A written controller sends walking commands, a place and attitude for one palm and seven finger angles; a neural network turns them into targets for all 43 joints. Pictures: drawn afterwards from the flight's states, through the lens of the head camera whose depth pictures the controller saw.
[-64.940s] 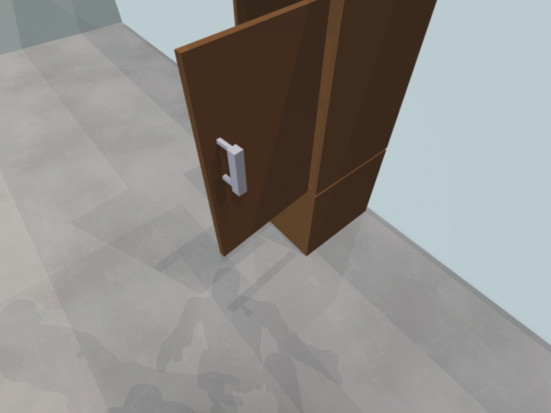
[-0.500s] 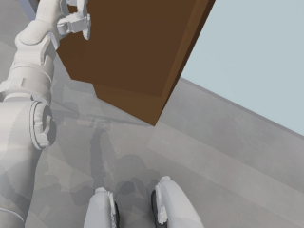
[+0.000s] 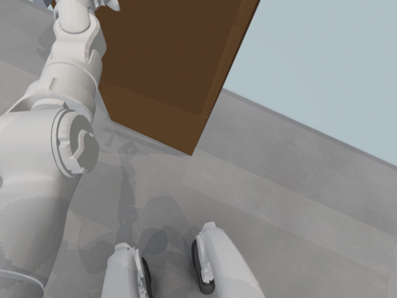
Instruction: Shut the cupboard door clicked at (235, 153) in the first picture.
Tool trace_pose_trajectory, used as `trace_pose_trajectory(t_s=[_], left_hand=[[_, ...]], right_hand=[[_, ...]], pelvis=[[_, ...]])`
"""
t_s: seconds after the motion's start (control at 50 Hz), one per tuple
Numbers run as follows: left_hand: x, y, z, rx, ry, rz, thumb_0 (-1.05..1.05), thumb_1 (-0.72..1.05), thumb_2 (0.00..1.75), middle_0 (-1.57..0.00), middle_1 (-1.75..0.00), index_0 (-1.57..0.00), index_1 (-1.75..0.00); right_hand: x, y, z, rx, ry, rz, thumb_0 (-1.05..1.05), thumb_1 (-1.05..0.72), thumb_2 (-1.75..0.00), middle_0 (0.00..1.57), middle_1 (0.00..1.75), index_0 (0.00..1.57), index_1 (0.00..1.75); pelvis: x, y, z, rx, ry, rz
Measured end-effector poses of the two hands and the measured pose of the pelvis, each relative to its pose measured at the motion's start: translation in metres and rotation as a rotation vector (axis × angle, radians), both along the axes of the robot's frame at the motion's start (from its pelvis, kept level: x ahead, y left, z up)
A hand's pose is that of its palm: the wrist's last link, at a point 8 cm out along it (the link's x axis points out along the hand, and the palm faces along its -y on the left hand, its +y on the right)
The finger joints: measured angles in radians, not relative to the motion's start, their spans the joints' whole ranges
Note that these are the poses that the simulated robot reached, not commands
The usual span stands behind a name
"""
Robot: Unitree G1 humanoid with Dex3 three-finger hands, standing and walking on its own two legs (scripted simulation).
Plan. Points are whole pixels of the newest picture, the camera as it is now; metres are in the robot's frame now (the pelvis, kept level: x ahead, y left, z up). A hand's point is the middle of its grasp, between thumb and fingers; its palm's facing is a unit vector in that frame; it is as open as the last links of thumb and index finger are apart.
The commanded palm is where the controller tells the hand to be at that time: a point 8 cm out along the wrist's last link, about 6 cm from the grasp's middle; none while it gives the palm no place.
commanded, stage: pull the fist back off the door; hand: left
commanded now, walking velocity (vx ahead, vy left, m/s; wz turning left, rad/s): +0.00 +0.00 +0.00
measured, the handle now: out of the picture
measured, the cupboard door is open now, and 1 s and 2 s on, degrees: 5 4 4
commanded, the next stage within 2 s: draw the hand back to the body in 0.68 s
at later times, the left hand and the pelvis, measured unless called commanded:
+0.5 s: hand (121, 14) +0.57 +0.03 +0.12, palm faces +0.03 -1.00 -0.02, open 3.1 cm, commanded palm +0.53 +0.07 +0.13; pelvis +0.05 -0.01 +0.05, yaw +1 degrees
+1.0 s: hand (105, 36) +0.50 +0.05 +0.15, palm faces +0.05 -1.00 -0.04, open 3.1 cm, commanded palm +0.45 +0.11 +0.16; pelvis +0.04 -0.03 +0.07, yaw +1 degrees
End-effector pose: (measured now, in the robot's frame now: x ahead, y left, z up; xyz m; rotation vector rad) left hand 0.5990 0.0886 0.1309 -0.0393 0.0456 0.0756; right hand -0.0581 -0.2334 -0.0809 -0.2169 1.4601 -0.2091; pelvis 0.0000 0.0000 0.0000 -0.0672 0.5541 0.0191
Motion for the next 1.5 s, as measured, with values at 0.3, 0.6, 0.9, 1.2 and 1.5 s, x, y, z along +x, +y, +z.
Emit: trace_pose_trajectory(t_s=[0.3, 0.6, 0.9, 1.2, 1.5], left_hand=[[-0.012, -0.009, -0.006, 0.05, 0.009, -0.035, 0.01, 0.92, 0.92, -1.3, -1.5, -1.3, -1.5], [-0.071, -0.01, -0.007, 0.059, -0.054, -0.044, 0.02, 0.9, 0.9, -1.3, -1.5, -1.3, -1.5], [-0.099, -0.008, 0.011, 0.073, -0.079, -0.042, 0.02, 0.9, 0.9, -1.3, -1.5, -1.31, -1.5], [-0.187, 0.058, 0.055, 0.071, -0.118, -0.027, 0.02, 0.9, 0.9, -1.3, -1.5, -1.3, -1.5], [-0.279, 0.113, 0.095, 0.252, -0.058, 0.03, 0.02, 0.9, 0.9, -1.11, -1.29, -1.11, -1.29]], right_hand=[[0.005, 0.004, 0.023, 0.083, 0.067, -0.075, 0.0, -0.91, -0.9, 0.2, 0.29, 0.2, 0.3], [0.116, -0.045, 0.03, 0.031, -0.129, 0.024, 0.0, -0.91, -0.9, 0.2, 0.29, 0.2, 0.3], [0.166, -0.04, 0.024, 0.059, -0.295, 0.069, 0.0, -0.91, -0.9, 0.2, 0.29, 0.2, 0.3], [0.161, -0.039, 0.062, 0.054, -0.371, 0.026, 0.0, -0.91, -0.9, 0.2, 0.29, 0.2, 0.3], [0.283, -0.003, 0.13, 0.043, -0.739, 0.141, 0.01, -0.91, -0.9, 0.2, 0.29, 0.2, 0.3]], pelvis=[[0.026, -0.006, 0.033, 0.028, -0.054, -0.02], [0.053, -0.018, 0.057, 0.055, -0.147, -0.009], [0.04, -0.026, 0.06, 0.073, -0.21, 0.0], [0.042, -0.024, 0.096, 0.073, -0.378, -0.013], [0.045, -0.012, 0.122, 0.08, -0.553, 0.003]])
